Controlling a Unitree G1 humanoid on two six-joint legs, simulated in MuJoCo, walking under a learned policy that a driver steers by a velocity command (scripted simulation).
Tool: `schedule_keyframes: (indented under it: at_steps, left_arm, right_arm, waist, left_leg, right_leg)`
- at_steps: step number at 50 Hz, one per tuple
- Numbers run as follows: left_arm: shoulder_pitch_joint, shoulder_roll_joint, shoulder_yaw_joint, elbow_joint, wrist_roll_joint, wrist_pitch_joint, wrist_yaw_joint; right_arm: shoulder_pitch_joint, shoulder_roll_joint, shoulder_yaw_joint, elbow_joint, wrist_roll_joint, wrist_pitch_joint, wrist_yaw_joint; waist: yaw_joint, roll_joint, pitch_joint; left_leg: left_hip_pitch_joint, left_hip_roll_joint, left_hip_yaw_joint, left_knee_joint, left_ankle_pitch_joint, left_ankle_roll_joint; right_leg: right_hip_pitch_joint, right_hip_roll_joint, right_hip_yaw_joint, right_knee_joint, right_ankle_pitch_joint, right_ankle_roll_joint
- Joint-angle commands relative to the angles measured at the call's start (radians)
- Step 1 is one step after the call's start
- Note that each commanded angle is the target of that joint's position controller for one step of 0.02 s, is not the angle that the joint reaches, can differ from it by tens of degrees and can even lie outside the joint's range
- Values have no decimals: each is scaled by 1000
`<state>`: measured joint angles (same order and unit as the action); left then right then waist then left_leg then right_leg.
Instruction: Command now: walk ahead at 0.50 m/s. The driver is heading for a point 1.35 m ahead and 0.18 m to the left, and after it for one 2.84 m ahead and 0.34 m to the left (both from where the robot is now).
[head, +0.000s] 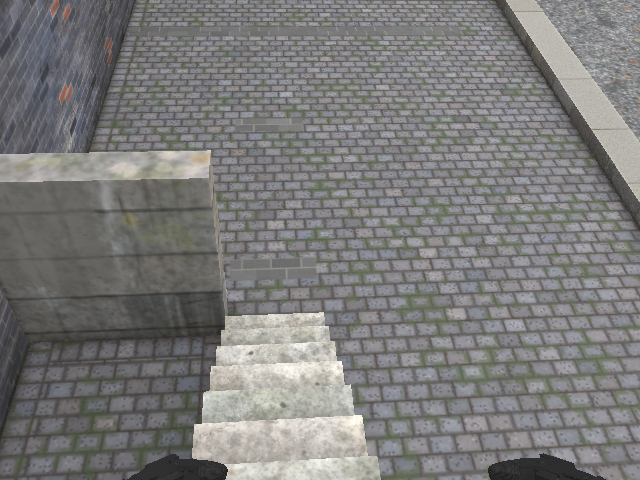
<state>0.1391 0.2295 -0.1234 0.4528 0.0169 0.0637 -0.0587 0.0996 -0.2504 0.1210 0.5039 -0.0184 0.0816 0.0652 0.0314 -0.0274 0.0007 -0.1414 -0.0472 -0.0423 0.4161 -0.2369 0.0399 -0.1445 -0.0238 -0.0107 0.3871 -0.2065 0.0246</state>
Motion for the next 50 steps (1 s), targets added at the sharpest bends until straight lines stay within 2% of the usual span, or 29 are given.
schedule_keyframes:
  at_steps: [1,8,12,21,23,27,29,30,33,40,46,50]
  left_arm:
    - [-86,70,25,-114,0,-17,0]
    - [-85,69,27,-130,0,-11,2]
    - [-73,77,32,-132,0,-12,7]
    - [-85,71,32,-150,-1,-8,18]
    - [-45,66,32,-130,7,-5,19]
    - [4,77,45,-86,7,-2,18]
    - [12,76,49,-71,5,-5,19]
    - [6,75,51,-60,0,-16,21]
    - [29,76,58,-28,-4,-27,29]
    - [74,81,74,43,-2,-27,53]
    - [63,93,80,67,-19,-33,80]
    - [42,93,76,57,-24,-37,83]
  right_arm:
    - [-106,-106,-37,-100,-7,-18,-1]
    - [-103,-105,-36,-94,-3,-20,3]
    - [-108,-112,-42,-94,-6,-20,5]
    - [-105,-101,-38,-97,-4,-23,2]
    - [-73,-95,-36,-76,-8,-21,0]
    - [-31,-110,-49,-29,-5,-21,-2]
    - [-21,-110,-52,-9,-3,-22,-6]
    - [-25,-103,-51,-5,5,-32,-13]
    - [-7,-109,-59,27,10,-41,-26]
    - [35,-109,-70,105,17,-45,-48]
    - [27,-115,-73,142,31,-59,-70]
    - [14,-116,-71,137,33,-62,-74]
  waist:
    - [-1,35,-79]
    - [-3,23,-58]
    - [0,25,-74]
    - [-5,24,-80]
    - [-1,22,-80]
    - [2,28,-30]
    - [1,30,-25]
    - [0,11,-24]
    - [0,22,-24]
    - [-4,23,-18]
    - [-9,33,-23]
    - [-13,29,-17]
  left_leg:
    - [33,176,-168,-74,138,49]
    - [28,179,-163,-73,176,49]
    - [32,172,-153,-65,196,45]
    - [33,175,-149,-56,240,41]
    - [33,185,-154,-65,247,38]
    - [21,192,-163,-85,213,44]
    - [21,193,-163,-86,205,48]
    - [23,199,-171,-86,201,47]
    - [28,198,-169,-86,202,47]
    - [28,190,-154,-94,183,40]
    - [36,166,-130,-95,142,34]
    - [34,148,-110,-68,146,39]
  right_leg:
    - [0,-131,125,-58,76,-63]
    - [6,-129,124,-55,97,-64]
    - [7,-121,118,-56,115,-62]
    - [20,-123,118,-43,159,-60]
    - [38,-132,125,-54,158,-58]
    - [27,-136,130,-73,114,-63]
    - [21,-135,129,-74,103,-63]
    - [9,-135,130,-75,106,-59]
    - [12,-135,131,-78,113,-60]
    - [22,-127,120,-92,122,-58]
    - [25,-105,100,-91,109,-57]
    - [9,-89,79,-64,121,-62]
